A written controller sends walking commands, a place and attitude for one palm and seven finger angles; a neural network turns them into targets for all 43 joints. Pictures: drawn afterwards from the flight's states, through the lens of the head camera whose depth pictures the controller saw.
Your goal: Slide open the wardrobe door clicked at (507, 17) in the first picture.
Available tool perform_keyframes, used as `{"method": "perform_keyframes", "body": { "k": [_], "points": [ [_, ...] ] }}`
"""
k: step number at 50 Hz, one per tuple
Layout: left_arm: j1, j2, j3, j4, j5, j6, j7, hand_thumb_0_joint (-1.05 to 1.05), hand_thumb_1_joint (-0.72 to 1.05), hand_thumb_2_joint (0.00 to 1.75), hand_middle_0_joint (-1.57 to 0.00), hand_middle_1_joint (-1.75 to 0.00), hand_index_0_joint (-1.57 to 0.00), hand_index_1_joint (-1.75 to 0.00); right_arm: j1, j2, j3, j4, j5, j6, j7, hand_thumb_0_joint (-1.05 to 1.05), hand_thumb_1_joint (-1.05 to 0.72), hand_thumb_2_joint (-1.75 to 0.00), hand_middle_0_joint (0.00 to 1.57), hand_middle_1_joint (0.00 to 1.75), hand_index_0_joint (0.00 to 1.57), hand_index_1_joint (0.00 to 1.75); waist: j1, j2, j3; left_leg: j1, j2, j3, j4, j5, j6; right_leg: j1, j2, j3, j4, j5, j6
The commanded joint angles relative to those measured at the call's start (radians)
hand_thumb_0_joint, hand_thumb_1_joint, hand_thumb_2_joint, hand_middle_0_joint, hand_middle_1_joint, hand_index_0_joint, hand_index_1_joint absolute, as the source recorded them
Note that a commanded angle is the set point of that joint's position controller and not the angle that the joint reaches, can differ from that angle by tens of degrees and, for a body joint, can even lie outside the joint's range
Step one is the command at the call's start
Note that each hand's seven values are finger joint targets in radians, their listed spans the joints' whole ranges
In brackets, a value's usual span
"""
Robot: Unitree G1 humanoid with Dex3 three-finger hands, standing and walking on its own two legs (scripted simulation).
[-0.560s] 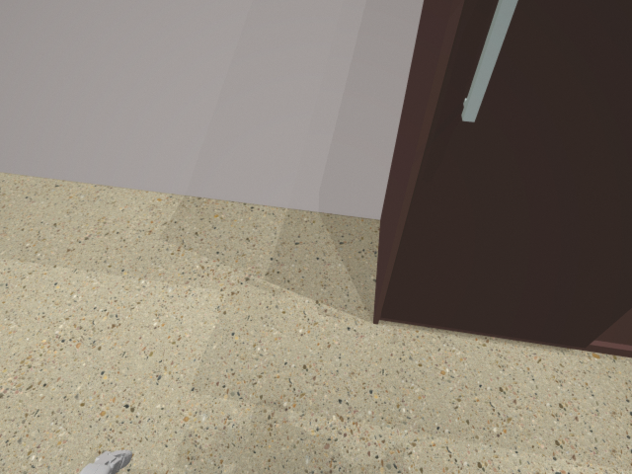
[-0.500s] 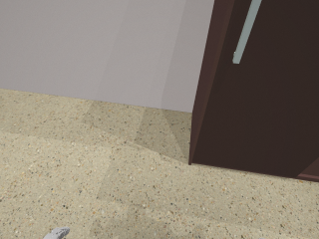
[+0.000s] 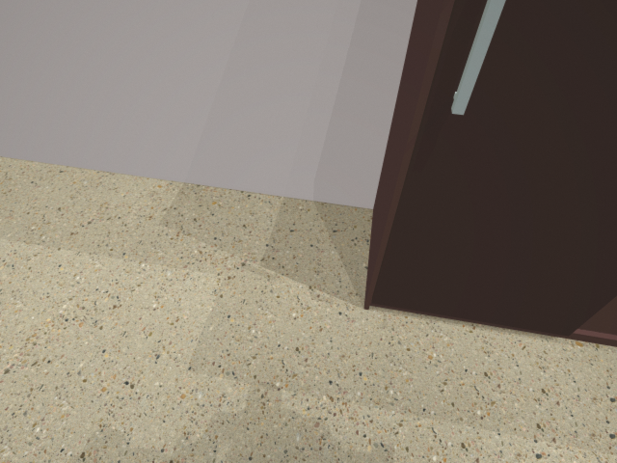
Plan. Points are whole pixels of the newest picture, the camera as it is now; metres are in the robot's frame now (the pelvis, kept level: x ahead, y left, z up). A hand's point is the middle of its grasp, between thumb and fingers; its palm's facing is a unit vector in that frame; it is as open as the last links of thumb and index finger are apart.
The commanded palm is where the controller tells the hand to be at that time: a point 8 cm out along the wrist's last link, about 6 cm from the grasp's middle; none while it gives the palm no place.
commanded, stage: stand and wait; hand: left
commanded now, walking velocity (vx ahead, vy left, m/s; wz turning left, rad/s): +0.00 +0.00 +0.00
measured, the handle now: (487, 17) +0.75 -0.24 +0.26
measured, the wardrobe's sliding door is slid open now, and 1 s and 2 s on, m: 0.00 0.00 0.00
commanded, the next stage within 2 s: look at it before walking up in 0.26 s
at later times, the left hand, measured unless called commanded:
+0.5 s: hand out of the picture +0.08 +0.24 -0.15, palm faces -0.03 -0.94 -0.33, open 7.3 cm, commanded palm none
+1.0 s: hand out of the picture +0.08 +0.24 -0.15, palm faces -0.03 -0.94 -0.33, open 7.3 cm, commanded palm none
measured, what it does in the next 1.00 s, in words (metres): stands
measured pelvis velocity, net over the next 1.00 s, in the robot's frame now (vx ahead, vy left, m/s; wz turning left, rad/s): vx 0.01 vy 0.00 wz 0.00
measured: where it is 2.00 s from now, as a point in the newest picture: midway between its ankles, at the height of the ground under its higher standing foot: outside the picture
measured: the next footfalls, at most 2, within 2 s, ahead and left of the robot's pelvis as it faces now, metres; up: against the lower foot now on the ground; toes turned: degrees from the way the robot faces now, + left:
left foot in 1.88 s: +0.15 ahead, +0.06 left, +0.00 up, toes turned -6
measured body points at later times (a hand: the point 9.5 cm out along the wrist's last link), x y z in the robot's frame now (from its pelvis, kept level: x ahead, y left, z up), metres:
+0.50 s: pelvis +0.00 +0.00 +0.00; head +0.00 +0.00 +0.45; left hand +0.09 +0.29 -0.13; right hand +0.08 -0.30 -0.13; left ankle +0.01 +0.12 -0.74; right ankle +0.01 -0.13 -0.74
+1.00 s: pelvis +0.01 +0.00 +0.00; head +0.02 +0.00 +0.45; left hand +0.08 +0.29 -0.13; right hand +0.09 -0.30 -0.13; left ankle +0.01 +0.12 -0.74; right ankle +0.01 -0.13 -0.74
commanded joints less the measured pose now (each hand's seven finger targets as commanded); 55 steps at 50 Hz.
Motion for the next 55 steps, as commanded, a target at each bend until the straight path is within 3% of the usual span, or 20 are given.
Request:
{"method": "perform_keyframes", "body": {
  "k": [1, 14, 22, 50, 51, 54, 55],
  "points": [
    [-0.061, 0.204, 0.045, -0.065, -0.003, -0.031, 0.010, 0.00, 0.90, 0.90, -0.20, -0.30, -0.20, -0.30, -0.062, -0.201, -0.040, -0.063, 0.000, -0.025, -0.015, 0.00, -0.90, -0.90, 0.20, 0.30, 0.20, 0.30, -0.008, 0.005, -0.065, 0.002, 0.117, -0.096, -0.085, 0.075, 0.029, 0.011, -0.104, 0.100, -0.086, 0.047, -0.041],
    [-0.066, 0.208, 0.044, -0.046, -0.002, -0.032, 0.010, 0.00, 0.90, 0.90, -0.20, -0.30, -0.20, -0.30, -0.058, -0.204, -0.036, -0.035, -0.001, -0.026, -0.014, 0.00, -0.90, -0.90, 0.20, 0.30, 0.20, 0.30, -0.007, 0.011, -0.050, -0.002, 0.119, -0.101, -0.104, 0.072, 0.024, 0.011, -0.104, 0.109, -0.104, 0.035, -0.041],
    [-0.068, 0.206, 0.045, -0.048, -0.001, -0.035, 0.012, 0.00, 0.90, 0.90, -0.20, -0.30, -0.20, -0.30, -0.058, -0.203, -0.036, -0.036, 0.000, -0.028, -0.015, 0.00, -0.90, -0.90, 0.20, 0.30, 0.20, 0.30, -0.007, 0.008, -0.073, 0.022, 0.125, -0.098, -0.100, 0.129, 0.023, 0.030, -0.105, 0.102, -0.098, 0.108, -0.041],
    [-0.068, 0.207, 0.045, -0.042, -0.002, -0.031, 0.011, 0.00, 0.90, 0.90, -0.20, -0.30, -0.20, -0.30, -0.066, -0.209, -0.033, -0.027, 0.002, -0.029, -0.020, 0.00, -0.90, -0.90, 0.20, 0.30, 0.20, 0.30, -0.006, 0.011, -0.076, 0.062, 0.134, -0.090, -0.118, 0.169, 0.018, 0.047, -0.101, 0.100, -0.106, 0.156, -0.038],
    [-0.073, 0.204, 0.047, -0.047, -0.001, -0.027, 0.010, 0.00, 0.90, 0.90, -0.20, -0.30, -0.20, -0.30, -0.060, -0.207, -0.036, -0.028, 0.001, -0.028, -0.022, 0.00, -0.90, -0.90, 0.20, 0.30, 0.20, 0.30, -0.008, 0.019, -0.064, 0.062, 0.136, -0.079, -0.106, 0.170, 0.017, 0.031, -0.097, 0.104, -0.097, 0.172, -0.038],
    [-0.011, 0.100, 0.035, -0.048, -0.002, 0.005, 0.016, 0.00, 0.90, 0.90, -0.20, -0.30, -0.20, -0.30, 0.012, -0.090, -0.020, -0.030, -0.001, -0.007, -0.029, 0.00, -0.90, -0.90, 0.20, 0.30, 0.20, 0.30, -0.014, 0.009, -0.077, 0.071, 0.144, -0.029, -0.046, 0.206, -0.002, -0.003, -0.093, 0.115, -0.031, 0.260, -0.027],
    [-0.002, 0.098, 0.038, -0.057, -0.001, 0.012, 0.015, 0.00, 0.90, 0.90, -0.20, -0.30, -0.20, -0.30, 0.019, -0.092, -0.025, -0.038, -0.001, -0.001, -0.033, 0.00, -0.90, -0.90, 0.20, 0.30, 0.20, 0.30, -0.014, 0.011, -0.065, 0.071, 0.150, -0.020, -0.033, 0.205, -0.002, -0.031, -0.085, 0.120, -0.010, 0.269, -0.027]
  ]
}}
